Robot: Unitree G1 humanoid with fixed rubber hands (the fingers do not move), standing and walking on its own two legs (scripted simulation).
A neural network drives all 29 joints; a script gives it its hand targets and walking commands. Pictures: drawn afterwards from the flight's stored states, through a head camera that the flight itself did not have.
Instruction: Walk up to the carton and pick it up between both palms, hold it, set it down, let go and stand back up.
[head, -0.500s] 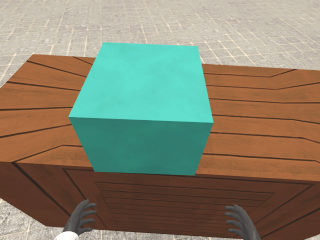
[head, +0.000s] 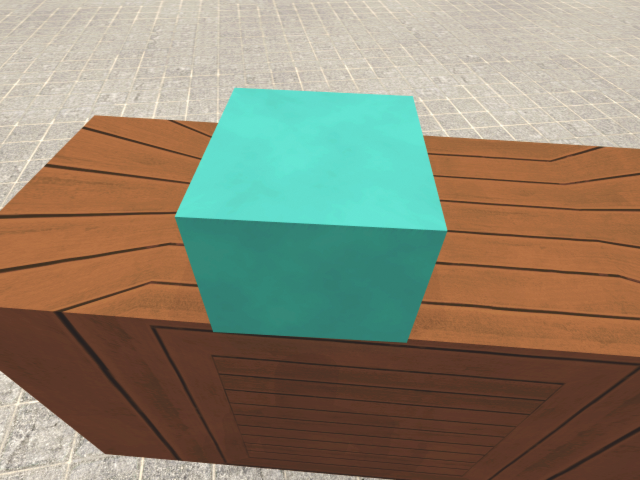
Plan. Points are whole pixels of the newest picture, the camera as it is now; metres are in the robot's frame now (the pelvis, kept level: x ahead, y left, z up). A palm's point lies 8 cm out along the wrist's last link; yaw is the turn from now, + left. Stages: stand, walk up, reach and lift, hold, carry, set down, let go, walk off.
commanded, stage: stand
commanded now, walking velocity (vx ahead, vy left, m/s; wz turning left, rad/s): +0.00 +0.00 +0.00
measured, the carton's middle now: (316, 209) +0.46 +0.01 +0.10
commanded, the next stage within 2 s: none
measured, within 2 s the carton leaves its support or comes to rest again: neither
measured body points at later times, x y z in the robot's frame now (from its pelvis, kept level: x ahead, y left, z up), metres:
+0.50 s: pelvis -0.03 +0.00 +0.00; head -0.04 -0.01 +0.45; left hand +0.00 +0.26 -0.13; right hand +0.03 -0.25 -0.14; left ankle -0.01 +0.11 -0.73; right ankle +0.04 -0.15 -0.73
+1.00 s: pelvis -0.02 -0.01 +0.00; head -0.02 -0.01 +0.45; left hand +0.03 +0.25 -0.13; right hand +0.02 -0.26 -0.14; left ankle -0.01 +0.11 -0.73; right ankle +0.04 -0.15 -0.73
